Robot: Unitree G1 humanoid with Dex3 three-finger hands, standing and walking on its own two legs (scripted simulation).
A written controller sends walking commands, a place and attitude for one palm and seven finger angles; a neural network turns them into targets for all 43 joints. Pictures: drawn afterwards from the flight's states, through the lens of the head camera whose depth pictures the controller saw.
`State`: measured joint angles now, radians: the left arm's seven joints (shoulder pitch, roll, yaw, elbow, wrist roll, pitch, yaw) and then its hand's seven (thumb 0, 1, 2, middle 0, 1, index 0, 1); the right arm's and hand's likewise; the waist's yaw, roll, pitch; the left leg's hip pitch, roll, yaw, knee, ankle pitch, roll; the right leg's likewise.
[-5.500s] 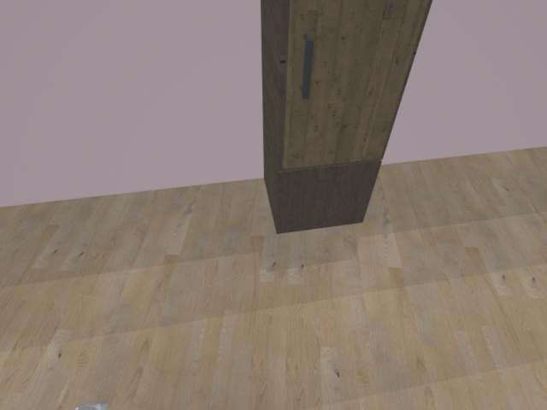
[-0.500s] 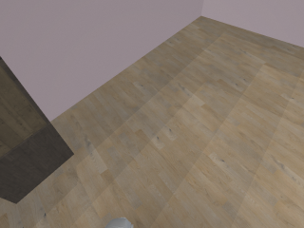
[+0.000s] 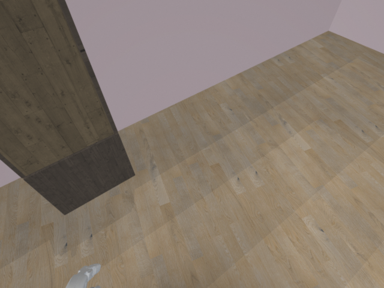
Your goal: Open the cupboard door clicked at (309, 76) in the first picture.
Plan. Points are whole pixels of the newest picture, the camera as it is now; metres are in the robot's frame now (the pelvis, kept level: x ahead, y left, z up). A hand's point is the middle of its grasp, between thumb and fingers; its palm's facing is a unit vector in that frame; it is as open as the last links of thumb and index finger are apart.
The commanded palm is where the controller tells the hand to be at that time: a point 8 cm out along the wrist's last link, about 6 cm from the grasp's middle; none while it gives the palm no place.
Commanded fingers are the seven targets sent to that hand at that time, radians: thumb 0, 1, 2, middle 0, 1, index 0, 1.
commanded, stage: turn to face it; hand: left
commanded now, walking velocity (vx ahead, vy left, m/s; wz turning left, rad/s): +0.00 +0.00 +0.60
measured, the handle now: out of the picture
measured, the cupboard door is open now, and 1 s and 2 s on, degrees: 0 0 0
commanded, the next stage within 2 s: take the last steps up to it in 0.94 s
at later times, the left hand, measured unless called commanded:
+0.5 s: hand out of the picture -0.06 +0.25 -0.18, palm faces +0.36 -0.89 -0.26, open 7.4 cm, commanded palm none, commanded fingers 0.00 0.90 0.90 -0.20 -0.30 -0.20 -0.30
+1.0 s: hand out of the picture -0.07 +0.19 -0.14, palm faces +0.53 -0.80 -0.28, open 7.4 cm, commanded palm none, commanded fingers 0.00 0.90 0.90 -0.20 -0.30 -0.20 -0.30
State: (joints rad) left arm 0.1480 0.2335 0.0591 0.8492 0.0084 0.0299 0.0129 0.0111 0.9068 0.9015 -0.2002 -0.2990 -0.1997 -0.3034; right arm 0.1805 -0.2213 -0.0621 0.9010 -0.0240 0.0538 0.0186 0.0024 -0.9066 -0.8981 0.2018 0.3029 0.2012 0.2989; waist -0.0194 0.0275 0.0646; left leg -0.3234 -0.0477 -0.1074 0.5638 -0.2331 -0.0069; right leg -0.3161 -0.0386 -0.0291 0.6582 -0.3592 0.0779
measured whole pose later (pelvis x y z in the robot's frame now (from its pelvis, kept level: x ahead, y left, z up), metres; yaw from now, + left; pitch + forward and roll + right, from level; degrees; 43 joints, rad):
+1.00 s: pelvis -0.04 -0.02 +0.00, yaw +31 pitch -2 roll +1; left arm 0.21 0.16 0.03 0.91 0.02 0.01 0.02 0.01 0.90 0.90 -0.20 -0.30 -0.20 -0.30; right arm 0.22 -0.23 -0.08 0.96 -0.02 0.08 0.01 0.00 -0.91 -0.90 0.20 0.30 0.20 0.30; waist -0.01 0.06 0.04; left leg -0.45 -0.05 -0.06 0.98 -0.42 -0.02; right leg -0.23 -0.05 -0.10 0.56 -0.29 -0.03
